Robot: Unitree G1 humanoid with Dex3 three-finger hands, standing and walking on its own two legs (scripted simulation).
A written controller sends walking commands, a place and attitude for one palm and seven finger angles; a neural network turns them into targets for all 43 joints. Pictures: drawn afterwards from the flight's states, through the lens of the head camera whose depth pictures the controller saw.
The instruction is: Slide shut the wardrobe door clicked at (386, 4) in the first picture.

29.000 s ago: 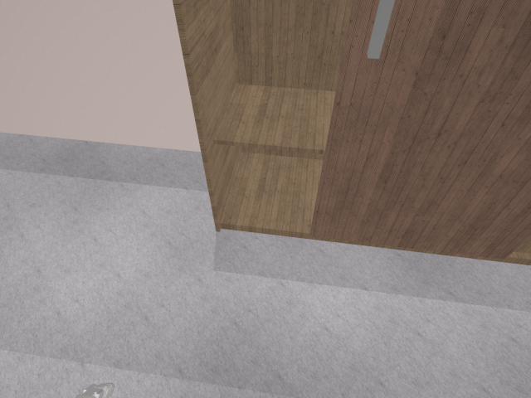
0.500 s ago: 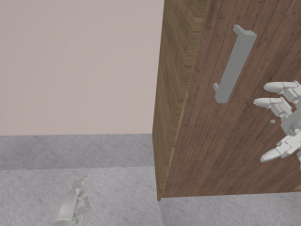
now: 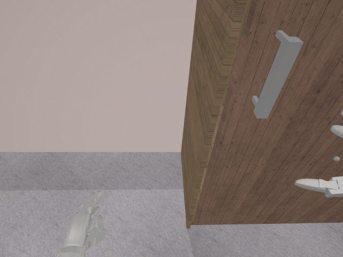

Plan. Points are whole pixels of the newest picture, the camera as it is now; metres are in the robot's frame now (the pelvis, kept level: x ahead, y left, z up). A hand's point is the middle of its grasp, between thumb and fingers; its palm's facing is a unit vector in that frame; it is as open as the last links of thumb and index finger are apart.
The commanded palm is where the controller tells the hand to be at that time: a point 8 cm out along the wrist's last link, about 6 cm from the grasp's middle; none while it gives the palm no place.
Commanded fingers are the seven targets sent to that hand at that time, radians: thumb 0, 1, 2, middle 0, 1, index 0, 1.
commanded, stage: draw the hand back to the body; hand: right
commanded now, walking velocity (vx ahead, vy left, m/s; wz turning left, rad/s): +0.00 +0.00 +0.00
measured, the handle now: (270, 76) +0.43 -0.21 +0.25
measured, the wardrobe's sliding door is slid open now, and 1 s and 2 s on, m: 0.02 0.02 0.02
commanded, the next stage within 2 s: step back with the hand held close in 0.92 s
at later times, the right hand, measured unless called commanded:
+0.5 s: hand (336, 173) +0.22 -0.27 +0.19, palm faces +0.50 +0.80 -0.34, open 9.2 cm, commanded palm +0.16 -0.31 +0.20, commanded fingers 0.00 -0.86 -0.88 0.20 0.32 0.20 0.32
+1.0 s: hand (338, 178) +0.21 -0.27 +0.19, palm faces +0.51 +0.79 -0.34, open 7.4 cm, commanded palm +0.15 -0.30 +0.20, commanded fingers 0.00 -0.90 -0.90 0.20 0.30 0.20 0.30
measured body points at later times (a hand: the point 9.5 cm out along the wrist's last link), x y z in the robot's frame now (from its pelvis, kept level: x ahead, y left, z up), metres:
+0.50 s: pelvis +0.00 -0.01 +0.00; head -0.03 +0.00 +0.45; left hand +0.17 +0.22 -0.07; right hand +0.18 -0.31 +0.21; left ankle +0.05 +0.23 -0.71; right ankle +0.01 -0.25 -0.71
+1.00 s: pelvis +0.00 -0.01 +0.00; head -0.03 +0.00 +0.45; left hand +0.18 +0.22 -0.06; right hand +0.17 -0.31 +0.20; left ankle +0.05 +0.23 -0.71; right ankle +0.01 -0.25 -0.71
